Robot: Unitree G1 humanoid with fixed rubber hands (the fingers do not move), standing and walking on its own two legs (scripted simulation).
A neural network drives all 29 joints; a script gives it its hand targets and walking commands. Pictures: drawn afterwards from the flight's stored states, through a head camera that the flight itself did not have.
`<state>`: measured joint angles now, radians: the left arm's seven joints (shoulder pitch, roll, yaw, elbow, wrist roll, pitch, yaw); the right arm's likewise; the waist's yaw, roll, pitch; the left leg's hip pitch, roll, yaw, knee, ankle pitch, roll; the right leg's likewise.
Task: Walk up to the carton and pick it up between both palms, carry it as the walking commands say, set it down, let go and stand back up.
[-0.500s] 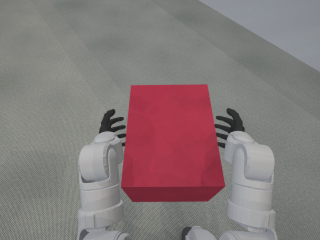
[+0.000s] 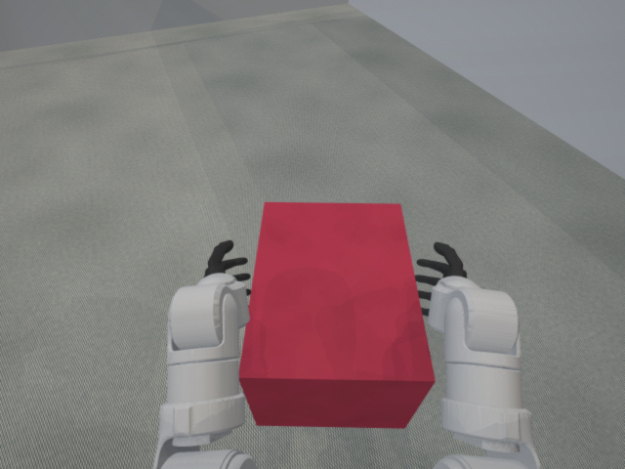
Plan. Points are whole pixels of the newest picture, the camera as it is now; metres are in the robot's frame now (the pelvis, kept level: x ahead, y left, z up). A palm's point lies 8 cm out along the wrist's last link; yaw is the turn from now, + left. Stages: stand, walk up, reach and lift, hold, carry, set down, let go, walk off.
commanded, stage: carry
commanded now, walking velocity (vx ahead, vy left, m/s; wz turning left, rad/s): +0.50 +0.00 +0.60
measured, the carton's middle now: (331, 310) +0.34 -0.01 -0.01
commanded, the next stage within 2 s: none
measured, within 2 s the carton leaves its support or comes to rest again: neither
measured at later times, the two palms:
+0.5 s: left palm (162, 118) +0.59 +0.26 +0.16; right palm (331, 106) +0.66 -0.02 +0.14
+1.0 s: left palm (92, 83) +0.83 +0.49 +0.10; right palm (218, 58) +0.98 +0.24 +0.09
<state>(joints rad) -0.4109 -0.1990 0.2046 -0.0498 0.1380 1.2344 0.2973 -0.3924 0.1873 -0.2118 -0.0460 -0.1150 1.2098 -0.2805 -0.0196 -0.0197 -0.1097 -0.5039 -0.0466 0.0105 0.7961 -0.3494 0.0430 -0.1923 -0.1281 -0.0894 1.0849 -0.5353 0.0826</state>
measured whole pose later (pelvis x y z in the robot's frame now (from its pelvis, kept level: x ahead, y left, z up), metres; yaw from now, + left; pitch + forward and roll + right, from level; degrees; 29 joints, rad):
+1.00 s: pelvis +0.63 +0.20 +0.03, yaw +34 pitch +6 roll +1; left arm -0.41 -0.20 0.17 -0.25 0.14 1.15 0.20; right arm -0.39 0.19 -0.20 -0.33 -0.11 1.17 -0.26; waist -0.02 0.04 0.11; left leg -0.33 -0.07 -0.10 0.96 -0.46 0.04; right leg -0.41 -0.11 -0.23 0.52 -0.20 -0.02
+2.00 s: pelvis +1.04 +0.74 +0.02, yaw +60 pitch -1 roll +3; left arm -0.41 -0.20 0.17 -0.21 0.14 1.21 0.27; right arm -0.38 0.19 -0.19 -0.23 -0.10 1.20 -0.27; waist -0.02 0.01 -0.03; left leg -0.52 0.03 -0.02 0.92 -0.24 0.07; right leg 0.08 -0.23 -0.31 0.44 -0.45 0.10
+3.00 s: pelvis +1.12 +1.28 +0.02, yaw +80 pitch +5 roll -1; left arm -0.42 -0.20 0.22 -0.12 0.13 1.23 0.30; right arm -0.42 0.19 -0.18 -0.09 -0.10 1.22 -0.30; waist -0.02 0.00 0.08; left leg -0.45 0.00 -0.01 0.59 -0.22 0.03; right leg -0.46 -0.06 -0.20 0.96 -0.61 0.09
